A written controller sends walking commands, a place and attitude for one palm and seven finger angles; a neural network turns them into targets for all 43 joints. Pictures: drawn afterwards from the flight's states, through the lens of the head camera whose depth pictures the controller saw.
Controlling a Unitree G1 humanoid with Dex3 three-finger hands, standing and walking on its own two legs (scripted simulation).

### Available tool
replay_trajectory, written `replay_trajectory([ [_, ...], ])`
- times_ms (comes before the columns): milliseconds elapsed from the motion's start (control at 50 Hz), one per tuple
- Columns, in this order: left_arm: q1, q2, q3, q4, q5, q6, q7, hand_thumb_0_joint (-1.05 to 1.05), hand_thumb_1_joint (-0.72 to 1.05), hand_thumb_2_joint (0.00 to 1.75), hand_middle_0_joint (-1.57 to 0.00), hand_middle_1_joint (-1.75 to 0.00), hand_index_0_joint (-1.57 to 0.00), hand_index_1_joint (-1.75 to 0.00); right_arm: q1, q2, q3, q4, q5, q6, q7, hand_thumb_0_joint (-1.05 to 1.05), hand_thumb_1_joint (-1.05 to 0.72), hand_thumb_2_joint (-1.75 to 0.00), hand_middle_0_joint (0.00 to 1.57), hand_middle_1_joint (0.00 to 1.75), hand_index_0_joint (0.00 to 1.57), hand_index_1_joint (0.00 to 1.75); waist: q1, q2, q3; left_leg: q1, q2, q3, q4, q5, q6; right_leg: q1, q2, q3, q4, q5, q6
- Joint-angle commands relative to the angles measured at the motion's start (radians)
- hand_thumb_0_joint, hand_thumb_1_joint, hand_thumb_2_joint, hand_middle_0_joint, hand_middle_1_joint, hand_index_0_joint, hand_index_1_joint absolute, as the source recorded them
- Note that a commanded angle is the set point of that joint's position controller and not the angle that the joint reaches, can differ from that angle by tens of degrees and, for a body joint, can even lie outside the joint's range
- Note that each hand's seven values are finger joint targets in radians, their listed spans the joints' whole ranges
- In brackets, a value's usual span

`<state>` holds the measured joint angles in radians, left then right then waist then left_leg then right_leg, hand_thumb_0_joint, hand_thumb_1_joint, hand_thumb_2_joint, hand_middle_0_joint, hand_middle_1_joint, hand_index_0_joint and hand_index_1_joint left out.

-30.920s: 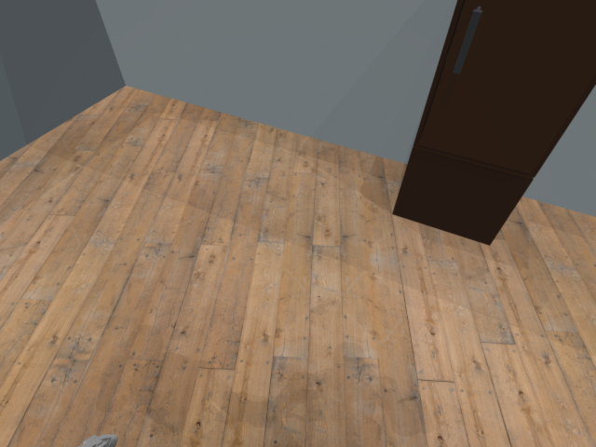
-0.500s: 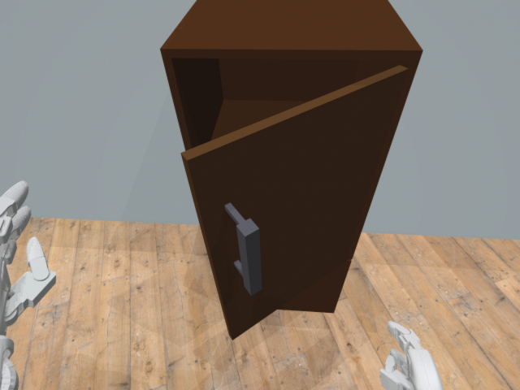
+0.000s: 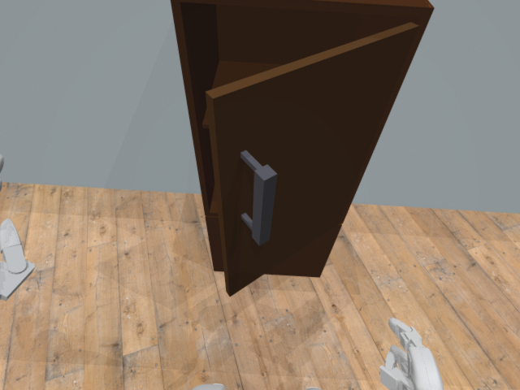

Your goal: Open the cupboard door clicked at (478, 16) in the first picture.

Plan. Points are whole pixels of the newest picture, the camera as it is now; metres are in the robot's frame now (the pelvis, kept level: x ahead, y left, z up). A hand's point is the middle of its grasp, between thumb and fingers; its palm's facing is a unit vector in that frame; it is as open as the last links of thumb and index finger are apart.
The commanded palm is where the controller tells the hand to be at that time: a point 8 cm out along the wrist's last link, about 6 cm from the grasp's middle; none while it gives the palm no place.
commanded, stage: step back with the hand held close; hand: left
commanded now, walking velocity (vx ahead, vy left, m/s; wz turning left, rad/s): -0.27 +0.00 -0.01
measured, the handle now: (254, 200) +0.39 +0.04 +0.07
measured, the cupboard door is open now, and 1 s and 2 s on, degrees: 39 39 39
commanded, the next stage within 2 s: stop stepping back and stand still in 0.52 s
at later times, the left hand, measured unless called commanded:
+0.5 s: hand out of the picture +0.13 +0.26 +0.18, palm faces +0.39 -0.80 -0.45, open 7.4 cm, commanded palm +0.07 +0.29 +0.19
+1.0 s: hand out of the picture +0.00 +0.24 +0.18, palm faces +0.37 -0.78 -0.50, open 7.4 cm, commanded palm -0.05 +0.28 +0.19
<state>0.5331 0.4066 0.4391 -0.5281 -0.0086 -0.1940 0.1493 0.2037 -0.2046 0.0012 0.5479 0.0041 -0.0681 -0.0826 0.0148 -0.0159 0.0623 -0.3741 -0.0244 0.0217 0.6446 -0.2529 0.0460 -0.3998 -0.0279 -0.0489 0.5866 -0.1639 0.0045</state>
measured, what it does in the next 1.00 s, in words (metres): walks backwards: right foot, then left foot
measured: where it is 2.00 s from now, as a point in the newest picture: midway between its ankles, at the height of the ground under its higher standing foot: outside the picture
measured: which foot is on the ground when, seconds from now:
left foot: down 0.00-0.56, up 0.58-0.70, down 0.72-0.96, up 0.98-1.00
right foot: down 0.00-0.20, up 0.22-0.50, down 0.52-1.00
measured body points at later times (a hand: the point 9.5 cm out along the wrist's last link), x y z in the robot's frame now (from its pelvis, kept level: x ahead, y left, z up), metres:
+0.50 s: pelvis -0.08 +0.00 +0.01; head -0.04 +0.02 +0.46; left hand +0.11 +0.30 +0.21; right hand +0.11 -0.22 -0.07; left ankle +0.06 +0.09 -0.72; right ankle -0.18 -0.12 -0.71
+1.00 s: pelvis -0.19 -0.02 +0.02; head -0.20 -0.01 +0.47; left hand -0.03 +0.28 +0.21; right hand -0.04 -0.26 -0.06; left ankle -0.10 +0.08 -0.71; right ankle -0.19 -0.11 -0.72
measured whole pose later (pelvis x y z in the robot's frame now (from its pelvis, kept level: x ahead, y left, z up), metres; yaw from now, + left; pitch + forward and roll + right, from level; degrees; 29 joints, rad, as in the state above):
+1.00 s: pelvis -0.19 -0.02 +0.02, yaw +0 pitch -1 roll +0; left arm 0.63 0.44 0.41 -0.52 -0.04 -0.17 0.14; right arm 0.24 -0.20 0.01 0.62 -0.01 -0.12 -0.07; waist -0.02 -0.02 -0.01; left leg -0.40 -0.03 -0.01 0.58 -0.26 0.00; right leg -0.20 0.05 -0.04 0.47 -0.28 -0.06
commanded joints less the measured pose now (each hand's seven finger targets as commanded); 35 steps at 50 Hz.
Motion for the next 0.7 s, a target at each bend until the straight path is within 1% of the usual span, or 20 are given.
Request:
replay_trajectory([
  [0, -0.064, 0.167, 0.114, -0.215, -0.002, -0.07, 0.028, 0.0, 0.9, 0.9, -0.2, -0.3, -0.2, -0.3, -0.064, -0.15, -0.057, -0.146, -0.003, -0.058, -0.006, 0.0, -0.9, -0.9, 0.2, 0.3, 0.2, 0.3, -0.022, -0.004, -0.092, -0.225, 0.075, -0.117, -0.115, -0.346, 0.014, 0.156, -0.1, 0.224, -0.163, -0.283, -0.04],
  [40, -0.063, 0.177, 0.112, -0.215, -0.014, -0.074, 0.037, 0.0, 0.9, 0.9, -0.2, -0.3, -0.2, -0.3, -0.059, -0.136, -0.051, -0.121, -0.003, -0.057, -0.002, 0.0, -0.9, -0.9, 0.2, 0.3, 0.2, 0.3, -0.026, -0.086, -0.111, -0.041, 0.033, -0.07, 0.033, -0.242, -0.018, -0.03, -0.166, 0.247, -0.269, -0.378, -0.073],
  [60, -0.062, 0.19, 0.119, -0.23, -0.018, -0.076, 0.044, 0.0, 0.9, 0.9, -0.2, -0.3, -0.2, -0.3, -0.062, -0.137, -0.051, -0.107, -0.004, -0.054, -0.004, 0.0, -0.9, -0.9, 0.2, 0.3, 0.2, 0.3, -0.029, -0.076, -0.133, 0.034, 0.028, -0.057, 0.066, -0.203, -0.027, -0.08, -0.185, 0.233, -0.28, -0.37, -0.087],
  [100, -0.049, 0.19, 0.123, -0.232, -0.024, -0.075, 0.051, 0.0, 0.9, 0.9, -0.2, -0.3, -0.2, -0.3, -0.068, -0.133, -0.044, -0.106, -0.004, -0.047, -0.006, 0.0, -0.9, -0.9, 0.2, 0.3, 0.2, 0.3, -0.03, -0.034, -0.135, 0.036, 0.044, -0.079, -0.005, -0.214, -0.022, -0.085, -0.155, 0.172, -0.237, -0.362, -0.065],
  [140, -0.037, 0.195, 0.141, -0.263, -0.022, -0.084, 0.052, 0.0, 0.9, 0.9, -0.2, -0.3, -0.2, -0.3, -0.081, -0.15, -0.044, -0.122, -0.004, -0.053, -0.015, 0.0, -0.9, -0.9, 0.2, 0.3, 0.2, 0.3, -0.026, 0.131, -0.105, -0.119, 0.126, -0.197, -0.227, -0.348, 0.011, 0.021, -0.055, 0.103, -0.085, -0.362, -0.02],
  [160, -0.043, 0.205, 0.159, -0.281, -0.011, -0.088, 0.053, 0.0, 0.9, 0.9, -0.2, -0.3, -0.2, -0.3, -0.099, -0.167, -0.048, -0.129, -0.007, -0.06, -0.022, 0.0, -0.9, -0.9, 0.2, 0.3, 0.2, 0.3, -0.021, 0.284, -0.093, -0.288, 0.23, -0.336, -0.425, -0.463, 0.048, 0.177, 0.033, 0.049, 0.138, -0.269, 0.009],
  [180, -0.062, 0.205, 0.173, -0.315, -0.004, -0.092, 0.049, 0.0, 0.9, 0.9, -0.2, -0.3, -0.2, -0.3, -0.093, -0.155, -0.054, -0.135, -0.015, -0.073, -0.021, 0.0, -0.9, -0.9, 0.2, 0.3, 0.2, 0.3, -0.013, 0.349, -0.124, -0.371, 0.321, -0.459, -0.546, -0.492, 0.09, 0.279, 0.096, 0.035, 0.375, -0.217, 0.023],
  [200, -0.061, 0.202, 0.16, -0.288, -0.005, -0.09, 0.045, 0.0, 0.9, 0.9, -0.2, -0.3, -0.2, -0.3, -0.08, -0.129, -0.061, -0.124, -0.016, -0.085, -0.015, 0.0, -0.9, -0.9, 0.2, 0.3, 0.2, 0.3, -0.023, 0.279, -0.135, -0.267, 0.341, -0.452, -0.537, -0.377, 0.105, 0.184, 0.092, 0.084, 0.504, -0.28, 0.016],
  [240, -0.033, 0.184, 0.153, -0.249, -0.011, -0.082, 0.049, 0.0, 0.9, 0.9, -0.2, -0.3, -0.2, -0.3, -0.078, -0.121, -0.068, -0.097, -0.018, -0.106, 0.002, 0.0, -0.9, -0.9, 0.2, 0.3, 0.2, 0.3, -0.018, 0.158, -0.135, -0.092, 0.318, -0.38, -0.422, -0.131, 0.123, 0.054, 0.07, 0.109, 0.483, -0.316, 0.008],
  [280, 0.016, 0.152, 0.114, -0.246, -0.022, -0.075, 0.049, 0.0, 0.9, 0.9, -0.2, -0.3, -0.2, -0.3, -0.077, -0.119, -0.064, -0.074, -0.018, -0.119, 0.012, 0.0, -0.9, -0.9, 0.2, 0.3, 0.2, 0.3, -0.017, 0.18, -0.16, 0.041, 0.29, -0.322, -0.398, 0.028, 0.105, 0.03, 0.065, 0.072, 0.371, -0.328, 0.012],
  [380, 0.006, 0.146, 0.07, -0.241, -0.045, -0.04, 0.03, 0.0, 0.9, 0.9, -0.2, -0.3, -0.2, -0.3, -0.088, -0.129, -0.051, -0.041, -0.024, -0.116, 0.028, 0.0, -0.9, -0.9, 0.2, 0.3, 0.2, 0.3, -0.015, 0.256, -0.202, 0.154, 0.244, -0.237, -0.446, 0.122, 0.056, 0.143, 0.094, 0.019, 0.039, -0.333, -0.002],
  [460, 0.017, 0.228, 0.129, -0.272, -0.061, -0.066, 0.001, 0.0, 0.9, 0.9, -0.2, -0.3, -0.2, -0.3, -0.106, -0.131, -0.049, -0.049, -0.025, -0.09, 0.034, 0.0, -0.9, -0.9, 0.2, 0.3, 0.2, 0.3, 0.005, 0.202, -0.271, 0.239, 0.189, -0.162, -0.346, 0.314, -0.006, 0.223, 0.065, 0.032, -0.278, -0.09, -0.032],
  [500, 0.002, 0.268, 0.166, -0.271, -0.076, -0.09, -0.008, 0.0, 0.9, 0.9, -0.2, -0.3, -0.2, -0.3, -0.131, -0.12, -0.043, -0.064, -0.016, -0.075, 0.032, 0.0, -0.9, -0.9, 0.2, 0.3, 0.2, 0.3, 0.004, 0.045, -0.263, 0.25, 0.121, -0.055, -0.195, 0.208, -0.04, 0.148, -0.056, 0.126, -0.304, 0.084, -0.056],
  [520, -0.016, 0.276, 0.179, -0.268, -0.076, -0.097, 0.0, 0.0, 0.9, 0.9, -0.2, -0.3, -0.2, -0.3, -0.134, -0.095, -0.038, -0.067, -0.006, -0.067, 0.029, 0.0, -0.9, -0.9, 0.2, 0.3, 0.2, 0.3, 0.003, -0.064, -0.278, 0.263, 0.066, 0.008, -0.091, 0.144, -0.056, 0.107, -0.139, 0.177, -0.315, 0.263, -0.058],
  [540, -0.016, 0.252, 0.154, -0.24, -0.074, -0.092, -0.002, 0.0, 0.9, 0.9, -0.2, -0.3, -0.2, -0.3, -0.143, -0.106, -0.05, -0.073, 0.017, -0.069, 0.021, 0.0, -0.9, -0.9, 0.2, 0.3, 0.2, 0.3, 0.007, -0.201, -0.253, 0.178, 0.0, 0.02, 0.065, 0.0, -0.062, 0.104, -0.179, 0.171, -0.296, 0.456, -0.038],
  [560, 0.008, 0.286, 0.186, -0.229, -0.065, -0.084, 0.0, 0.0, 0.9, 0.9, -0.2, -0.3, -0.2, -0.3, -0.166, -0.112, -0.049, -0.089, 0.023, -0.071, 0.015, 0.0, -0.9, -0.9, 0.2, 0.3, 0.2, 0.3, 0.016, -0.247, -0.251, 0.063, -0.01, -0.011, 0.192, -0.101, -0.061, 0.133, -0.23, 0.209, -0.248, 0.632, -0.059],
  [600, 0.055, 0.258, 0.174, -0.19, -0.046, -0.053, -0.007, 0.0, 0.9, 0.9, -0.2, -0.3, -0.2, -0.3, -0.173, -0.075, -0.019, -0.1, 0.01, -0.051, 0.009, 0.0, -0.9, -0.9, 0.2, 0.3, 0.2, 0.3, 0.002, -0.143, -0.211, -0.108, 0.023, -0.026, 0.18, -0.146, -0.061, 0.268, -0.248, 0.182, -0.151, 0.841, -0.102],
  [640, 0.037, 0.215, 0.138, -0.196, -0.044, -0.039, 0.0, 0.0, 0.9, 0.9, -0.2, -0.3, -0.2, -0.3, -0.15, -0.09, -0.007, -0.092, 0.003, -0.039, -0.003, 0.0, -0.9, -0.9, 0.2, 0.3, 0.2, 0.3, -0.025, -0.025, -0.187, 0.006, 0.019, 0.012, 0.005, 0.014, -0.056, 0.255, -0.18, 0.132, -0.122, 0.75, -0.08],
  [660, 0.006, 0.222, 0.135, -0.222, -0.051, -0.036, 0.005, 0.0, 0.9, 0.9, -0.2, -0.3, -0.2, -0.3, -0.146, -0.113, -0.016, -0.087, 0.005, -0.045, -0.011, 0.0, -0.9, -0.9, 0.2, 0.3, 0.2, 0.3, -0.034, 0.024, -0.189, 0.1, 0.022, 0.012, -0.125, 0.164, -0.047, 0.241, -0.143, 0.097, -0.094, 0.65, -0.047],
  [680, 0.016, 0.213, 0.125, -0.234, -0.055, -0.035, 0.012, 0.0, 0.9, 0.9, -0.2, -0.3, -0.2, -0.3, -0.121, -0.133, -0.024, -0.088, 0.008, -0.058, -0.019, 0.0, -0.9, -0.9, 0.2, 0.3, 0.2, 0.3, -0.027, 0.081, -0.225, 0.213, 0.075, -0.032, -0.227, 0.487, -0.02, 0.226, -0.071, 0.066, -0.054, 0.523, -0.001],
])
